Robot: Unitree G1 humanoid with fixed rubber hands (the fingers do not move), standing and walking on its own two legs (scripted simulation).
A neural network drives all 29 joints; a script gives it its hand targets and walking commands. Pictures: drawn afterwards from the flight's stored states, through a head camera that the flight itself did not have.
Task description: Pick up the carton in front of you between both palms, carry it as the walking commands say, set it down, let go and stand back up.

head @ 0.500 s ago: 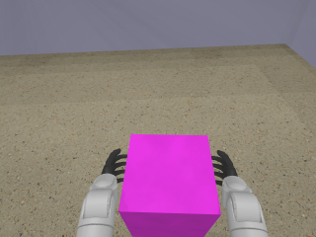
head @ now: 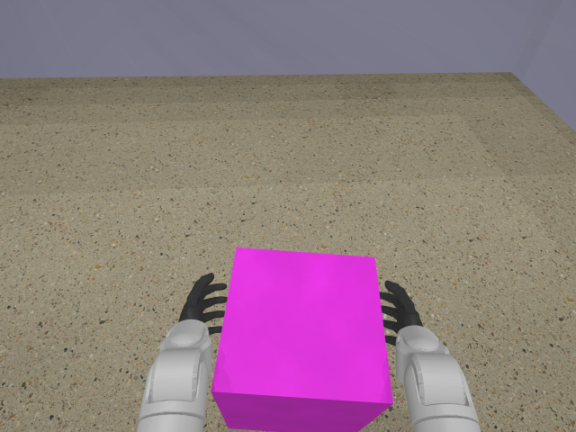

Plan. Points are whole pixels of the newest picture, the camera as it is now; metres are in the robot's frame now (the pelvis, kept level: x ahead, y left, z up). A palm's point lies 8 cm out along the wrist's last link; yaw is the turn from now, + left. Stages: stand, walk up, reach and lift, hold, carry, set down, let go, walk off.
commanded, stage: carry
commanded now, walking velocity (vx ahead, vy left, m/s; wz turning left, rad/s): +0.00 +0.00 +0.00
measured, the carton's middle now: (297, 347) +0.29 +0.01 -0.09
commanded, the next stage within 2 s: hold in 1.88 s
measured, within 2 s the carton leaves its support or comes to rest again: neither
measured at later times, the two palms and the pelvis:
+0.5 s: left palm (213, 246) +0.40 +0.14 +0.03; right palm (399, 248) +0.41 -0.15 +0.03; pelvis +0.12 -0.01 -0.01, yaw +2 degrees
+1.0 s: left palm (209, 258) +0.38 +0.15 +0.03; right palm (401, 260) +0.39 -0.15 +0.03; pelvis +0.10 -0.01 -0.01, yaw +2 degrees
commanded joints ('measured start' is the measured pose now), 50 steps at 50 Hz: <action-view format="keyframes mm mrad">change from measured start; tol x4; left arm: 1 -385 -982 -635 -90 -283 -80 -257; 8 -404 -930 -696 -208 -319 -47 -243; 15 -296 -824 -505 -57 -229 8 -234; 19 -349 -856 -490 -16 -224 5 -242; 26 -450 -937 -568 -77 -273 -11 -253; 35 -427 -924 -594 -119 -283 -8 -251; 50 -459 -921 -556 -69 -264 -2 -258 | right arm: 1 -448 939 572 -178 273 -110 255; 7 -486 906 672 -286 311 -100 242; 10 -469 870 659 -282 294 -46 231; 15 -382 809 536 -145 223 1 224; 20 -420 861 500 -86 218 -5 237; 26 -476 925 542 -120 254 -21 249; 37 -465 909 576 -174 266 -19 242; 50 -489 917 539 -118 250 -11 250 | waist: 1 -8 157 -424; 7 1 130 -431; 11 -12 -64 -378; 24 -10 41 -387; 33 -10 34 -412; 50 -9 30 -321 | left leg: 1 416 245 -196 -106 488 66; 5 352 212 -104 -45 351 63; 9 176 93 -91 39 -69 -41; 11 231 105 -120 39 -13 -47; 15 224 115 -123 108 285 -63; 23 245 113 -119 126 411 -67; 36 244 117 -128 122 312 -51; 50 197 117 -141 43 95 -43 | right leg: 1 -14 2 -4 -172 72 -8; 4 68 6 -40 -305 232 -17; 7 259 -30 -57 -505 519 -23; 8 333 -104 3 -505 602 -28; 9 289 -177 78 -468 667 -58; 11 213 -152 53 -438 673 -66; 14 248 -131 29 -367 865 -56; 17 253 -123 17 -330 963 -56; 32 234 -99 -4 -293 812 -53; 50 183 -104 9 -387 552 -51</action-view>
